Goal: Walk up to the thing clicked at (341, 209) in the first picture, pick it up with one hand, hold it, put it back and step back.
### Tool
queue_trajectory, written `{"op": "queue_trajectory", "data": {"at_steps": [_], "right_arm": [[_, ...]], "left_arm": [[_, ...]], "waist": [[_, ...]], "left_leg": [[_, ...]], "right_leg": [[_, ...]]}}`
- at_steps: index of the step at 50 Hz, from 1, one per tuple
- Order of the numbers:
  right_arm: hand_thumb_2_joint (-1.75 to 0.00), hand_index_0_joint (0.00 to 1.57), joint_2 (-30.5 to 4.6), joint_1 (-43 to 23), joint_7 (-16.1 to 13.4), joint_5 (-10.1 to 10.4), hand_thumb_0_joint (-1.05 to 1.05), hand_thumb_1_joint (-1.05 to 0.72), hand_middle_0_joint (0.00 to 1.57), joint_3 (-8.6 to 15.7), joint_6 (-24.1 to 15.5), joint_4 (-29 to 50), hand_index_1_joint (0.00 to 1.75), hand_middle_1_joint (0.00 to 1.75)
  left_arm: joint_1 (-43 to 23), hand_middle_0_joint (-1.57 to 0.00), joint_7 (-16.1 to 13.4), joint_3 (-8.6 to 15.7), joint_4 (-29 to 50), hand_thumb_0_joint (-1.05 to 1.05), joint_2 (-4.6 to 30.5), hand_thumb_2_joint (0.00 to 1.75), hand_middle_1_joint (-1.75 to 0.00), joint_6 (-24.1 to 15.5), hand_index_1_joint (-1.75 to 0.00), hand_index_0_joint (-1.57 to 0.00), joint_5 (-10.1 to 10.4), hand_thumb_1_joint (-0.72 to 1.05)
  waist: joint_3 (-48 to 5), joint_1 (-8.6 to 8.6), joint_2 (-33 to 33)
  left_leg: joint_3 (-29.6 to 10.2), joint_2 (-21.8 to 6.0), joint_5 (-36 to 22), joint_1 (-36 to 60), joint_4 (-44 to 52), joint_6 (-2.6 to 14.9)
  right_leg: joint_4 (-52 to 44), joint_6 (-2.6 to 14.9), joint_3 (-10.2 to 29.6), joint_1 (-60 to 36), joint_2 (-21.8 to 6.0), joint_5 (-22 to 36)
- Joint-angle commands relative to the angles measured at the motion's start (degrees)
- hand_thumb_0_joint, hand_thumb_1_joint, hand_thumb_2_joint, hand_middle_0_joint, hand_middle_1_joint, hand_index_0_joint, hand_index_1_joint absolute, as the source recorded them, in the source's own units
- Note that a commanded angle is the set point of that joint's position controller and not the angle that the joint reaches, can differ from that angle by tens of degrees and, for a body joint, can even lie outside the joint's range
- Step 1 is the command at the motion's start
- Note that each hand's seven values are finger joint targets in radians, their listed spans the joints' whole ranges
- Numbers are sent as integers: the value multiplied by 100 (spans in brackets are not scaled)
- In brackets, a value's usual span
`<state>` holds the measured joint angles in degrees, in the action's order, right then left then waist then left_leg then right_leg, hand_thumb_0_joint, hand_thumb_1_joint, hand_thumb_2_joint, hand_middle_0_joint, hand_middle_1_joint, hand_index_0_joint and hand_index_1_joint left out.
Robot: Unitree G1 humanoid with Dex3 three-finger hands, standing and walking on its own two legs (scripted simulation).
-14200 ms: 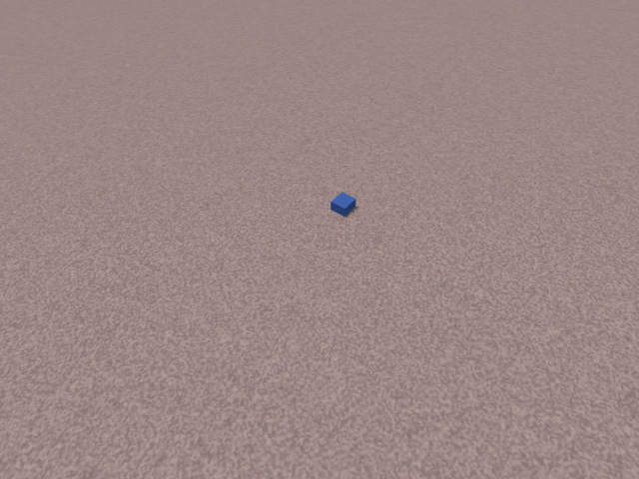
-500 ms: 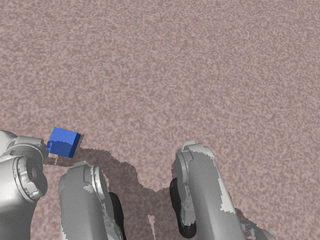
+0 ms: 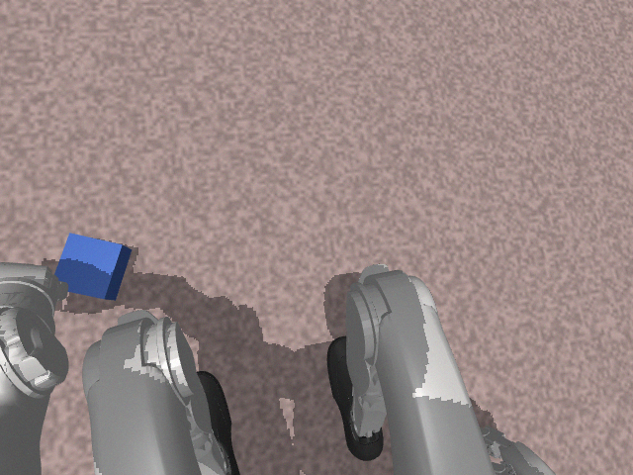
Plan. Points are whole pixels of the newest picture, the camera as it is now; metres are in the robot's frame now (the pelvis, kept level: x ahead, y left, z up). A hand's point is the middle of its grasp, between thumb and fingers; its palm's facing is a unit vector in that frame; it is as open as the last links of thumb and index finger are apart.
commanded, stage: rise first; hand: left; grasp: from above
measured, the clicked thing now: (93, 267) +0.42 +0.30 -0.31
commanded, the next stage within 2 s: none
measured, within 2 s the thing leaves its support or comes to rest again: neither
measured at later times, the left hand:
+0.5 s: hand (23, 281) +0.39 +0.33 -0.19, palm faces -0.03 -0.46 -0.89, open 13.6 cm
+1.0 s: hand (32, 278) +0.39 +0.33 -0.20, palm faces -0.05 -0.46 -0.89, open 13.1 cm
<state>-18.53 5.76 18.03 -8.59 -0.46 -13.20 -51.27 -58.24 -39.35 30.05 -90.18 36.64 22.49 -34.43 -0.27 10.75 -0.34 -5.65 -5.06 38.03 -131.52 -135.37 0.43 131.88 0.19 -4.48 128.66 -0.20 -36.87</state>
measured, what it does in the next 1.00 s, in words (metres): stands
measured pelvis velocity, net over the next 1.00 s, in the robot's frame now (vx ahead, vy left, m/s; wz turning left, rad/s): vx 0.00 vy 0.00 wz -0.03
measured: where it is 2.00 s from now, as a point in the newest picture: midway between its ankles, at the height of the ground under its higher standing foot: (289, 437)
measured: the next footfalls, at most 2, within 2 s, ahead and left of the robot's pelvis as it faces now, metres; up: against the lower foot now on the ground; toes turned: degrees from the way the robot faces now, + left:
none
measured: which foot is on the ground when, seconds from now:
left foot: down 0.00-1.00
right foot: down 0.00-1.00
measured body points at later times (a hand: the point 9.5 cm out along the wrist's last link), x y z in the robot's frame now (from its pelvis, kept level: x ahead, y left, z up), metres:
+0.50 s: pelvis +0.00 +0.00 -0.01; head +0.25 +0.04 +0.36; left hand +0.39 +0.35 -0.14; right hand +0.03 -0.27 -0.13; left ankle +0.08 +0.13 -0.30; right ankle +0.10 -0.12 -0.30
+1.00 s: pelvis +0.00 +0.00 -0.02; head +0.25 +0.05 +0.35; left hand +0.40 +0.35 -0.15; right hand +0.01 -0.26 -0.13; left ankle +0.08 +0.13 -0.30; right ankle +0.10 -0.12 -0.30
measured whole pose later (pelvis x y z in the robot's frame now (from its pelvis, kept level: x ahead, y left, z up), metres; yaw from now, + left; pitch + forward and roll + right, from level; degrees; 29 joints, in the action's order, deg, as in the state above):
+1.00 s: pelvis +0.00 +0.00 -0.02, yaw -2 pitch +31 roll -7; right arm -19.1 7.1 21.9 -11.0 -4.2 -16.1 -52.2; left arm -61.2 -41.3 31.0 -95.6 40.7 21.3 -36.2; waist 3.6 13.3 0.4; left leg -8.0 -4.6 37.7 -133.4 -139.2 0.4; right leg 134.3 0.0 -6.2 129.3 0.0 -36.2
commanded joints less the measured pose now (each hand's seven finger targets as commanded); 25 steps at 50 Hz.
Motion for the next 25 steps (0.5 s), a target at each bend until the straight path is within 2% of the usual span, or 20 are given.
{"op": "queue_trajectory", "data": {"at_steps": [1, 2, 3, 4, 5, 6, 7, 8, 9, 11, 13, 14, 15, 16, 19, 20, 21, 23, 25], "right_arm": [[-90, 20, -1315, 1337, 1, 70, 0, -91, 20, 381, -46, -25, 30, 30], [-90, 20, -1250, 1345, 12, 52, 0, -91, 20, 303, -63, -52, 30, 30], [-90, 20, -1294, 1345, 8, 75, 0, -91, 20, 352, -45, -15, 30, 30], [-90, 20, -1199, 1371, 10, 60, 0, -90, 20, 256, -61, -71, 30, 30], [-90, 20, -1300, 1336, 24, 64, 0, -91, 20, 311, -58, -20, 30, 30], [-90, 20, -1224, 1456, 25, 40, 0, -91, 20, 245, -69, -81, 30, 30], [-90, 20, -1218, 1436, 39, 60, 0, -90, 20, 237, -61, -67, 30, 30], [-90, 20, -1339, 1333, 32, 42, 0, -91, 20, 271, -76, 9, 30, 30], [-90, 20, -1248, 1468, 41, 22, 0, -90, 20, 211, -73, -96, 30, 30], [-90, 20, -1335, 1348, 45, 9, 0, -91, 20, 237, -97, 18, 30, 30], [-90, 20, -1242, 1384, 47, -31, 0, -91, 20, 161, -105, -62, 30, 30], [-90, 20, -1366, 1290, 43, -50, 0, -91, 20, 204, -130, 37, 30, 30], [-90, 20, -1315, 1401, 51, -73, 0, -91, 20, 162, -140, -32, 30, 30], [-90, 20, -1310, 1399, 58, -87, 0, -91, 20, 137, -140, -27, 30, 30], [-90, 20, -1309, 1436, 96, -144, 0, -91, 20, 90, -189, -129, 30, 30], [-90, 20, -1411, 1295, 100, -156, 0, -91, 20, 144, -203, -22, 30, 30], [-90, 20, -1364, 1445, 105, -131, 0, -90, 20, 129, -209, -141, 30, 30], [-90, 20, -1441, 1253, 116, -156, 0, -91, 20, 162, -237, -30, 30, 30], [-90, 20, -1372, 1444, 156, -157, 0, -91, 20, 137, -213, -107, 30, 30]], "left_arm": [[-1152, -9, -156, -254, 410, 0, 1294, 106, -97, 25, -101, -5, -107, -59], [-1363, -10, -138, -262, 704, 0, 1363, 105, -97, -33, -101, -6, -118, -58], [-1001, -10, -92, -376, 244, 0, 1184, 105, -97, 39, -101, -6, -121, -58], [-1242, -10, -83, -344, 637, 0, 1267, 103, -96, -17, -100, -7, -111, -56], [-1071, -12, -64, -352, 348, 0, 1264, 102, -95, 1, -99, -9, -127, -54], [-1215, -12, -69, -353, 509, 0, 1280, 102, -95, -21, -99, -9, -115, -54], [-1094, -12, -72, -363, 373, 0, 1250, 101, -96, -3, -99, -9, -143, -53], [-1113, -13, -100, -320, 210, 0, 1317, 99, -95, 0, -98, -10, -147, -51], [-1237, -14, -105, -400, 318, 0, 1256, 98, -95, -27, -97, -11, -161, -50], [-1264, -16, -183, -286, 149, 0, 1368, 97, -93, -58, -96, -13, -180, -48], [-1541, -17, -220, -317, 286, 0, 1462, 95, -92, -109, -95, -14, -212, -46], [-1412, -16, -223, -344, -46, 0, 1455, 97, -94, -92, -96, -13, -230, -48], [-1770, -17, -263, -198, 428, 0, 1693, 95, -92, -164, -94, -15, -212, -46], [-1740, -18, -292, -163, 348, 0, 1753, 95, -91, -175, -94, -15, -252, -46], [-1882, -20, -366, -108, 347, 0, 1847, 93, -89, -228, -92, -17, -273, -43], [-1624, -21, -349, -241, -83, 0, 1678, 92, -88, -160, -91, -18, -288, -42], [-1877, -21, -380, -42, 388, 0, 1902, 93, -85, -227, -89, -18, -247, -42], [-1543, -22, -402, -87, -32, 0, 1762, 92, -85, -173, -89, -19, -247, -42], [-1773, -21, -395, -23, 316, 0, 1826, 95, -84, -150, -89, -17, -262, -45]], "waist": [[-4098, 40, -1397], [-4039, 69, -1367], [-3831, 69, -1207], [-3803, 66, -1234], [-3717, 54, -1225], [-3753, 80, -1110], [-3696, 47, -1186], [-3667, 64, -1071], [-3684, 113, -1083], [-3602, 101, -1055], [-3611, 161, -1081], [-3564, 206, -1091], [-3721, 216, -1028], [-3770, 198, -1033], [-3783, 265, -1143], [-3695, 306, -1142], [-3828, 214, -1352], [-3770, 158, -1444], [-3935, 205, -1491]], "left_leg": [[298, 153, -962, 3024, 1444, -64], [227, 168, -927, 2909, 1445, -45], [260, 165, -904, 2892, 1426, -29], [213, 171, -917, 2837, 1403, -26], [249, 181, -946, 2737, 1397, -19], [220, 177, -981, 2728, 1388, -15], [235, 174, -1068, 2816, 1367, -25], [224, 188, -872, 2633, 1349, 8], [242, 197, -882, 2573, 1325, 11], [254, 201, -709, 2497, 1320, 23], [276, 209, -628, 2490, 1277, 29], [317, 215, -576, 2413, 1217, 53], [355, 223, -660, 2310, 1149, 57], [372, 229, -634, 2290, 1127, 58], [367, 228, -535, 2278, 1074, 50], [311, 217, -399, 2431, 1101, 40], [315, 212, -491, 2523, 1149, 8], [264, 209, -373, 2560, 1224, 0], [287, 196, -675, 2746, 1178, -40]], "right_leg": [[-1446, 110, -383, -2001, 195, 1079], [-1375, 106, -419, -1903, 166, 1067], [-1449, 100, -386, -1922, 199, 1036], [-1402, 101, -405, -1790, 176, 1048], [-1403, 102, -379, -1898, 192, 1085], [-1382, 94, -387, -1974, 189, 1121], [-1383, 104, -376, -1890, 190, 1191], [-1388, 97, -379, -1884, 200, 1017], [-1429, 87, -361, -1954, 208, 1044], [-1462, 88, -348, -1925, 206, 877], [-1478, 87, -346, -1912, 195, 767], [-1490, 84, -323, -1940, 208, 714], [-1529, 53, -306, -2148, 220, 784], [-1510, 57, -296, -2193, 211, 742], [-1487, 53, -325, -2115, 198, 594], [-1470, 74, -358, -1949, 196, 464], [-1462, 76, -375, -1963, 203, 544], [-1375, 100, -430, -1855, 179, 444], [-1374, 90, -440, -1998, 192, 753]]}}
